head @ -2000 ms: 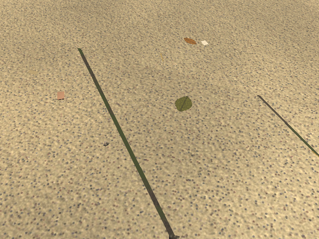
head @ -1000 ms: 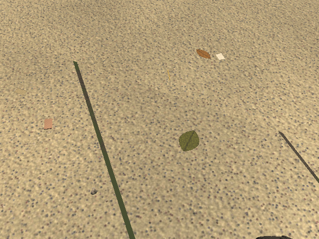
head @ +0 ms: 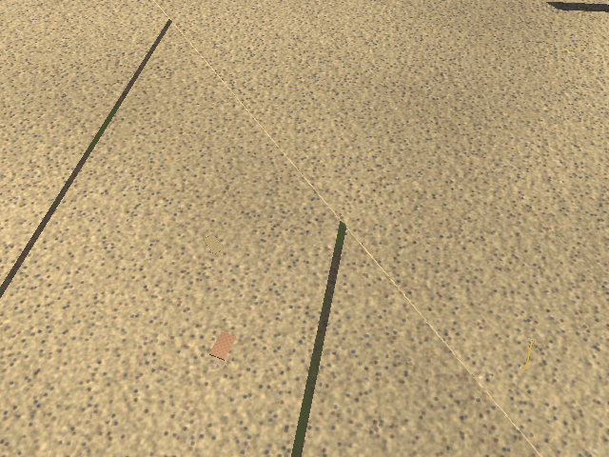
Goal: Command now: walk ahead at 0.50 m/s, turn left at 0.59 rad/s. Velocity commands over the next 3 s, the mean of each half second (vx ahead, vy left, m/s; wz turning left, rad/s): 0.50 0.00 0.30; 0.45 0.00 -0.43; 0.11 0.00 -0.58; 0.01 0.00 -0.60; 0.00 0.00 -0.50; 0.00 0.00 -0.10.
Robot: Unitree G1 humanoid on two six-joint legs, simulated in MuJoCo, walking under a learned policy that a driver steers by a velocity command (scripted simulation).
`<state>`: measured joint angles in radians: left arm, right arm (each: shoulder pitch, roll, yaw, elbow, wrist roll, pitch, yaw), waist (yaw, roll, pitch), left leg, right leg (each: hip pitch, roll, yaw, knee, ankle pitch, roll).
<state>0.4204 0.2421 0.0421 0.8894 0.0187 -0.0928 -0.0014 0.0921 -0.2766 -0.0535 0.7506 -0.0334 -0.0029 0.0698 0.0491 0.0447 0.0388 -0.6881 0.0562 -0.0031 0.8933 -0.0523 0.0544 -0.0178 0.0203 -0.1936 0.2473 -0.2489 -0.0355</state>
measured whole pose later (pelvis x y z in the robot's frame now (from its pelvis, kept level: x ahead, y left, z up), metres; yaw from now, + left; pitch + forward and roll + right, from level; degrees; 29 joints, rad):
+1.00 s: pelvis +0.52 +0.05 +0.00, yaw -9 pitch +1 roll +0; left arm 0.33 0.28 0.06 0.87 0.00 -0.04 -0.01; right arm 0.13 -0.25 -0.01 0.75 -0.04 -0.05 -0.01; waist 0.02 0.02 0.07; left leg -0.63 0.08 -0.07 1.03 -0.27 -0.04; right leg -0.18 0.15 0.04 0.36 -0.18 -0.14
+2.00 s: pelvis +0.61 +0.06 +0.00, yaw -45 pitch +1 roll +2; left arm 0.26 0.30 0.06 0.67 0.01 0.04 0.00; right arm 0.19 -0.30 -0.06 0.71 -0.02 0.07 -0.01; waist 0.02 0.02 0.04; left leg -0.46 -0.01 -0.04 0.89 -0.39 -0.04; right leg -0.26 0.11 0.16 0.44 -0.19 -0.07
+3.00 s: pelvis +0.60 +0.10 +0.00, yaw -61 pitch -2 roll +0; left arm 0.17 0.23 0.00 0.92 0.01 0.02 0.02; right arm 0.26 -0.24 -0.01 0.90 -0.01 0.02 -0.02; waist -0.01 -0.01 0.03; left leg -0.15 0.01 -0.01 0.43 -0.25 0.00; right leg -0.16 0.06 0.05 0.42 -0.22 -0.04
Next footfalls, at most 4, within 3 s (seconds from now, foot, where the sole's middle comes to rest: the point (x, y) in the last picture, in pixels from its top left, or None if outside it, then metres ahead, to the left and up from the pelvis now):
0.18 left None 0.24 0.11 -0.78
0.76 right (337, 419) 0.55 0.01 -0.78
1.24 left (290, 325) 0.79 0.12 -0.78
1.66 right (353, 397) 0.61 -0.03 -0.78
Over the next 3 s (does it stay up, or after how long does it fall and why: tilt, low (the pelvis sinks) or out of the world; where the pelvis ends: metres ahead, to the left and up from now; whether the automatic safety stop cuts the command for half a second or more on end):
stays up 0.60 0.10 0.00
